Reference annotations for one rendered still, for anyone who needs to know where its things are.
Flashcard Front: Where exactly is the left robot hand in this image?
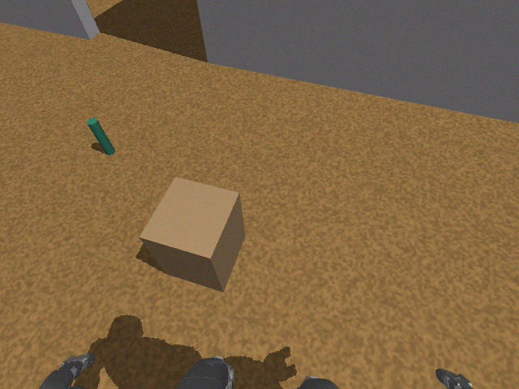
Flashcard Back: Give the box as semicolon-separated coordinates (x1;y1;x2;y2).
39;353;96;389

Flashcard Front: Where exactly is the right robot hand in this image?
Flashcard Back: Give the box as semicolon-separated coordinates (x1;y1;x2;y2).
435;369;473;389

